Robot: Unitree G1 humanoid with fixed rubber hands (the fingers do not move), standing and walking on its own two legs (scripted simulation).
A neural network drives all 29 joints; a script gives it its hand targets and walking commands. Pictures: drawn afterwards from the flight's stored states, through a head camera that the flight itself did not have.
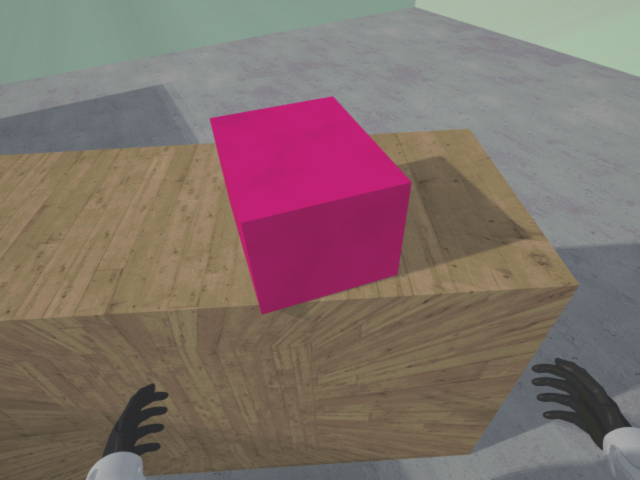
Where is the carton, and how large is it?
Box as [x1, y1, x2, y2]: [210, 96, 411, 313]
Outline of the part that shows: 332,96 210,118 229,200 262,313 391,276 397,273 411,182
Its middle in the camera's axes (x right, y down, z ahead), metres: -0.03 -0.08 +0.66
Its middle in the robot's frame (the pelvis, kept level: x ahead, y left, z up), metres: +0.55 +0.01 +0.09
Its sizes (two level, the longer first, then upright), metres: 0.301 0.230 0.185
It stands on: a pedestal, 0.76 m high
